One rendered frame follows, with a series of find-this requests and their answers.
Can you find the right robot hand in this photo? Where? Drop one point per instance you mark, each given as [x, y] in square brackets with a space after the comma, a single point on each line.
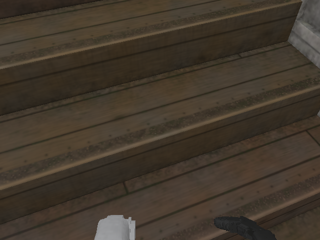
[244, 227]

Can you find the robot left thigh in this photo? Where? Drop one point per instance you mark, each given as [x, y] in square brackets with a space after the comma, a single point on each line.
[116, 227]

